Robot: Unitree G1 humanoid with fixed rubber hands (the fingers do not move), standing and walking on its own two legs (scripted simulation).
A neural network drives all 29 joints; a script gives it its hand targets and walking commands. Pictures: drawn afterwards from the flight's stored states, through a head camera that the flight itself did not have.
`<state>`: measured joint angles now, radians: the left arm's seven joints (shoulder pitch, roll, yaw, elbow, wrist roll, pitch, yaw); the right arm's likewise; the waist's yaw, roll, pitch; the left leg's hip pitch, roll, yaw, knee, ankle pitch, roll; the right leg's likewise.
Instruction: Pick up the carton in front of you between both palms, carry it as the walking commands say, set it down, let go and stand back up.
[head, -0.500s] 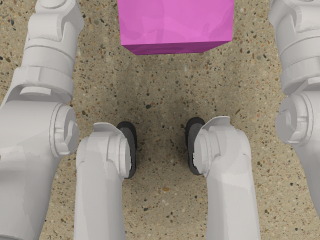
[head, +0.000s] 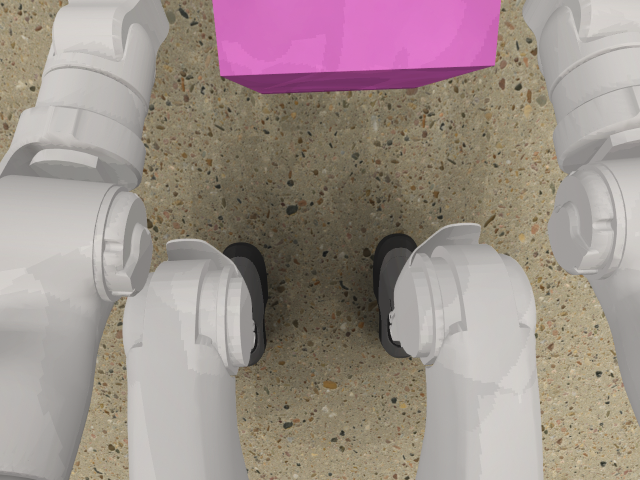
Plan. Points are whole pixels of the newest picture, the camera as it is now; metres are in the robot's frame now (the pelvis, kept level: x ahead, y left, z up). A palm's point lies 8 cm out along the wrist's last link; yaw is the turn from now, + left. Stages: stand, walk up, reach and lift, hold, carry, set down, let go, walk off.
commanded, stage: reach and lift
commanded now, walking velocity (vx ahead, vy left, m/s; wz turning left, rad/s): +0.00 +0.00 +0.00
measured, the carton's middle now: out of the picture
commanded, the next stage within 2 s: none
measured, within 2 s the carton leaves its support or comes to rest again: leaves its support in 0.58 s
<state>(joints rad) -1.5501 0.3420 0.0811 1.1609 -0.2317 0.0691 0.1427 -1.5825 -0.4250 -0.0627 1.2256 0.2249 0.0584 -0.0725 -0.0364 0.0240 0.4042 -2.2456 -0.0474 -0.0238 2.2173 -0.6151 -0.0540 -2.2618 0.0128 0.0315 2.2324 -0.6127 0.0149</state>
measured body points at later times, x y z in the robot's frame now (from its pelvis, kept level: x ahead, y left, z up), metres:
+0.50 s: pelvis -0.01 +0.00 -0.01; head +0.37 -0.02 +0.22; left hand +0.57 +0.11 -0.18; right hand +0.57 -0.20 -0.18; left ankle +0.10 +0.13 -0.33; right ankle +0.10 -0.12 -0.33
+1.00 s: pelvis -0.02 +0.01 +0.09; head +0.27 -0.02 +0.43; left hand +0.53 +0.11 +0.02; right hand +0.51 -0.20 +0.01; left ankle +0.10 +0.13 -0.33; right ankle +0.10 -0.12 -0.33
